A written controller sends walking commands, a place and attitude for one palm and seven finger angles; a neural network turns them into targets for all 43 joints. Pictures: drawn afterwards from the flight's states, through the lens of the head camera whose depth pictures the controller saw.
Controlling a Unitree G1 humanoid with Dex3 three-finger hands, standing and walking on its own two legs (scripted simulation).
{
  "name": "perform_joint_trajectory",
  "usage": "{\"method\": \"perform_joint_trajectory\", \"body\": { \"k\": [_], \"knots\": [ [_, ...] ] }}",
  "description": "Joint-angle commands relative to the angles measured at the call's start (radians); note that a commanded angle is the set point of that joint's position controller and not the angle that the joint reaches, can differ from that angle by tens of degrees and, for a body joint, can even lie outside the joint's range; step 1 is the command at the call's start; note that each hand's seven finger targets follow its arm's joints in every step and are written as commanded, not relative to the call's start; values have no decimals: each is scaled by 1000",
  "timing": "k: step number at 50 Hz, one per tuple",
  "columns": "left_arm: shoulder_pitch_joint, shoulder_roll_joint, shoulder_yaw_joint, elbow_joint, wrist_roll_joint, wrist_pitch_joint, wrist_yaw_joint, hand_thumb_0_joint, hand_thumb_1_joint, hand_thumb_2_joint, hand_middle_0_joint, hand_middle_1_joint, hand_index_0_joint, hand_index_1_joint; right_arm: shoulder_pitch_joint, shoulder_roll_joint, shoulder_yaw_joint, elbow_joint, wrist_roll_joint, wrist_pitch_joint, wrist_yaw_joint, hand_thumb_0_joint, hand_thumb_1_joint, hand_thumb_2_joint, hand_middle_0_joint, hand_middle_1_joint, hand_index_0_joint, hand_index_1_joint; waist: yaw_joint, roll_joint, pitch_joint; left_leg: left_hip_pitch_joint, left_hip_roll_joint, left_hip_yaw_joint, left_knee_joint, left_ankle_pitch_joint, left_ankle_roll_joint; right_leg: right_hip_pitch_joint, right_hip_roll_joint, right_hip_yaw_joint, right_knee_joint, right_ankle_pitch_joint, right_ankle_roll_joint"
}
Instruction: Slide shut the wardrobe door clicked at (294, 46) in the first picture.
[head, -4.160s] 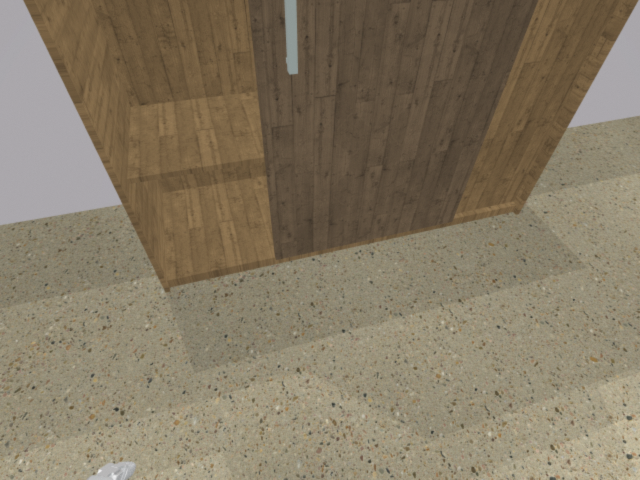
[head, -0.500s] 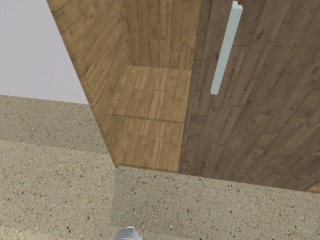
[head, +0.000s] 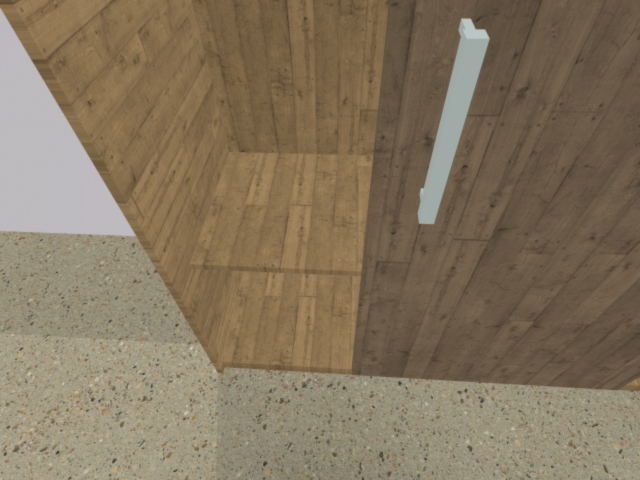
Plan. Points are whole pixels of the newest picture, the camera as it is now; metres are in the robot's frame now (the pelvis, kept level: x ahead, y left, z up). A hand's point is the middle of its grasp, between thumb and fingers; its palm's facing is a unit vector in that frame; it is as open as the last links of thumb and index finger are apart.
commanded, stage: come to a stop and stand still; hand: right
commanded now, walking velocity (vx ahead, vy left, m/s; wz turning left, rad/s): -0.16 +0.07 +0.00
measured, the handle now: (443, 136) +0.49 -0.14 +0.18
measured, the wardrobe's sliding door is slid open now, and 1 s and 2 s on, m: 0.41 0.41 0.41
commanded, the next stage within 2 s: look again from close up in 1.62 s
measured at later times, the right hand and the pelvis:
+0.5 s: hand out of the picture +0.01 -0.14 -0.16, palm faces +0.03 +0.97 -0.24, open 7.4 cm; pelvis -0.04 +0.05 -0.01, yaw -1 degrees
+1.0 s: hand out of the picture -0.02 -0.12 -0.17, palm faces +0.01 +0.99 -0.17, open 7.4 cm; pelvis -0.01 +0.05 +0.01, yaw +0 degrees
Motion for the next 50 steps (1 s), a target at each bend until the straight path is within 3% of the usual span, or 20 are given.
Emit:
{"method": "perform_joint_trajectory", "body": {
  "k": [1, 2, 6, 8, 9, 10, 11, 12, 14, 15, 17, 18, 19, 20, 22, 25, 27, 33, 36, 50],
  "knots": [
    [47, 168, 40, -44, 4, 2, 19, 0, 900, 900, -200, -300, -200, -300, 64, -69, -23, -54, -1, -9, -3, 0, -900, -900, 200, 300, 200, 300, 20, -216, -118, -138, -7, -104, 251, -139, -11, 213, -284, 220, -177, 796, -174],
    [41, 173, 43, -52, 3, 4, 18, 0, 900, 900, -200, -300, -200, -300, 59, -75, -21, -57, -2, -10, 0, 0, -900, -900, 200, 300, 200, 300, 26, -163, -130, -148, -9, -109, 249, -132, -14, 238, -282, 207, -162, 806, -174],
    [22, 187, 55, -64, 4, 14, 10, 0, 900, 900, -200, -300, -200, -300, 62, -66, -22, -77, -1, -7, 1, 0, -900, -900, 200, 300, 200, 300, 32, -184, -146, -71, -7, -99, 117, -81, -16, 200, -267, 199, -166, 665, -152],
    [-3, 178, 52, -68, -1, 14, 1, 0, 900, 900, -200, -300, -200, -300, 126, -64, -19, -59, -3, -15, 1, 0, -900, -900, 200, 300, 200, 300, 4, -155, -157, 43, -9, -82, -83, 67, -16, 133, -232, 171, -142, 476, -112],
    [-65, 210, 64, -125, -34, -10, 5, 0, 900, 900, -200, -300, -200, -300, 212, -84, 2, -49, -6, -35, -31, 0, -900, -900, 200, 300, 200, 300, -40, -39, -176, 1, 63, -213, -317, 237, -11, 147, -219, 138, 99, 472, -34],
    [14, 105, 49, -165, -23, 1, -27, 0, 900, 900, -200, -300, -200, -300, 107, -167, -11, -134, -23, -46, -27, 0, -900, -900, 200, 300, 200, 300, 23, 235, -106, 25, 171, -340, -350, 311, 42, -97, -29, 34, 161, -62, 20],
    [10, 79, 36, -181, -9, 8, -37, 0, 900, 900, -200, -300, -200, -300, 94, -183, -5, -152, -26, -59, -24, 0, -900, -900, 200, 300, 200, 300, 17, 149, -104, -2, 223, -385, -320, 354, 126, -111, 8, 56, 250, -209, 35],
    [28, 70, 32, -179, -5, 19, -42, 0, 900, 900, -200, -300, -200, -300, 67, -180, -7, -169, -23, -68, -23, 0, -900, -900, 200, 300, 200, 300, 40, 47, -127, 18, 197, -338, -298, 374, 154, -104, 17, 66, 279, -183, 27],
    [50, 69, 30, -184, -9, 11, -35, 0, 900, 900, -200, -300, -200, -300, 48, -165, -18, -184, -20, -74, -26, 0, -900, -900, 200, 300, 200, 300, 50, 202, -105, 52, 180, -292, -223, 573, 169, -137, 15, 84, 272, -166, 12],
    [70, 65, 26, -180, -11, 9, -30, 0, 900, 900, -200, -300, -200, -300, 42, -155, -16, -191, -19, -69, -27, 0, -900, -900, 200, 300, 200, 300, 56, 185, -97, 16, 175, -259, -209, 545, 165, -84, 13, 79, 195, -138, 13],
    [129, 60, 18, -145, -10, 2, -28, 0, 900, 900, -200, -300, -200, -300, 24, -152, -10, -194, -13, -59, -19, 0, -900, -900, 200, 300, 200, 300, 76, 85, -54, -99, 121, -206, -194, 291, 107, 69, 18, 63, 0, -11, 11],
    [137, 87, 16, -134, -4, -5, -28, 0, 900, 900, -200, -300, -200, -300, 37, -129, -7, -194, -7, -49, -17, 0, -900, -900, 200, 300, 200, 300, 61, -33, -8, -167, 64, -183, -173, 116, 71, 73, -33, 139, -60, 42, -10],
    [116, 105, 15, -137, 4, -5, -28, 0, 900, 900, -200, -300, -200, -300, 55, -118, -4, -192, -7, -38, -16, 0, -900, -900, 200, 300, 200, 300, 39, -118, 42, -161, 9, -150, -172, -53, 49, -17, -89, 222, -139, -48, -42],
    [94, 119, 15, -137, 6, -4, -27, 0, 900, 900, -200, -300, -200, -300, 75, -115, -2, -182, -8, -34, -14, 0, -900, -900, 200, 300, 200, 300, 25, -164, 62, -104, -18, -121, -159, -94, 35, -110, -115, 279, -215, -190, -58],
    [62, 117, 10, -135, 5, -2, -27, 0, 900, 900, -200, -300, -200, -300, 122, -118, 4, -153, -11, -41, -5, 0, -900, -900, 200, 300, 200, 300, -11, -68, 71, 7, -8, -146, -207, -70, 37, -224, -88, 255, -231, -308, -47],
    [134, 91, 5, -104, 7, 1, -26, 0, 900, 900, -200, -300, -200, -300, 108, -138, 0, -141, -7, -48, 2, 0, -900, -900, 200, 300, 200, 300, 28, 40, 22, -122, 80, -284, -364, -276, 78, -75, -4, 137, -80, -175, -5],
    [188, 67, -2, -71, 7, -3, -24, 0, 900, 900, -200, -300, -200, -300, 78, -140, 0, -142, -6, -51, 2, 0, -900, -900, 200, 300, 200, 300, 50, 28, 0, -142, 83, -264, -372, -246, 78, -17, -4, 128, -75, -120, -2],
    [209, 69, -14, -26, 5, -17, -18, 0, 900, 900, -200, -300, -200, -300, 104, -109, 8, -95, -3, -55, 6, 0, -900, -900, 200, 300, 200, 300, 29, -33, 20, -71, 49, -231, -341, -162, 64, -76, -29, 170, -151, -136, -4],
    [217, 60, -20, -1, 3, -19, -17, 0, 900, 900, -200, -300, -200, -300, 117, -102, 13, -67, -1, -58, 6, 0, -900, -900, 200, 300, 200, 300, 28, -19, 34, -73, 55, -234, -352, -154, 66, -67, -28, 164, -151, -115, 1],
    [193, 54, -26, 67, -10, -48, 0, 0, 900, 900, -200, -300, -200, -300, 159, -56, 26, 29, -1, -76, -1, 0, -900, -900, 200, 300, 200, 300, 19, -36, -52, 52, 50, -175, -276, 264, 44, 63, -64, 156, -154, 164, -10]
  ]
}}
